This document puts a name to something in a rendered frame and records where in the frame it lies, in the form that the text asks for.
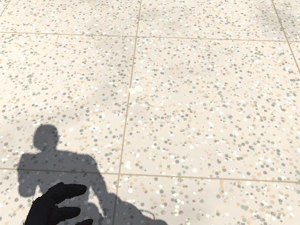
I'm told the left robot hand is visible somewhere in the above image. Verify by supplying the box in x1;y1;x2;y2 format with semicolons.
23;182;94;225

